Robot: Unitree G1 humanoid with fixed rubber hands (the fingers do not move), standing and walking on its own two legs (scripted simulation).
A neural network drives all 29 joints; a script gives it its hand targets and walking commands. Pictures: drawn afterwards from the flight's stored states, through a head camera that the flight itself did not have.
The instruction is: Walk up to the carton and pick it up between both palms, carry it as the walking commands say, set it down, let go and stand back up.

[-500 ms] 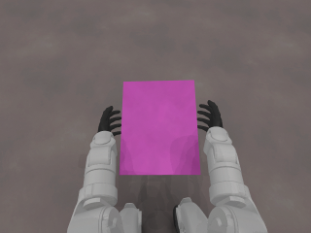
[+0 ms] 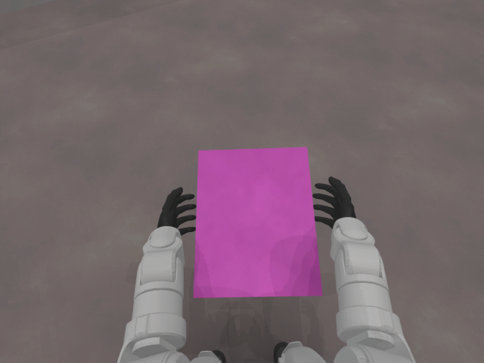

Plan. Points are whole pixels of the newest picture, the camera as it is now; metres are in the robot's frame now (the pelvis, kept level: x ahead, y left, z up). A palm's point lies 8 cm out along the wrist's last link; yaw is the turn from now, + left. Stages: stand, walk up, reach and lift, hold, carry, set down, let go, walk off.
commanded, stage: reach and lift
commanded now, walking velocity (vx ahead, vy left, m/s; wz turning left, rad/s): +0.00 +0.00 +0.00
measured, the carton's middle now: (254, 224) +0.38 -0.02 -0.10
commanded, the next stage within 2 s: hold in 1.74 s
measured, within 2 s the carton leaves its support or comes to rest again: neither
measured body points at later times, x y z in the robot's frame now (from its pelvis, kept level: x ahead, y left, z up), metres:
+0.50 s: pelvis +0.02 +0.00 +0.03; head +0.01 +0.00 +0.48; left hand +0.34 +0.13 +0.04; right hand +0.33 -0.17 +0.05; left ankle +0.03 +0.12 -0.72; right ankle +0.04 -0.13 -0.72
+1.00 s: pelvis +0.02 +0.00 +0.03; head -0.03 +0.00 +0.48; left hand +0.33 +0.14 +0.07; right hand +0.33 -0.16 +0.08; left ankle +0.03 +0.12 -0.72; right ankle +0.04 -0.13 -0.72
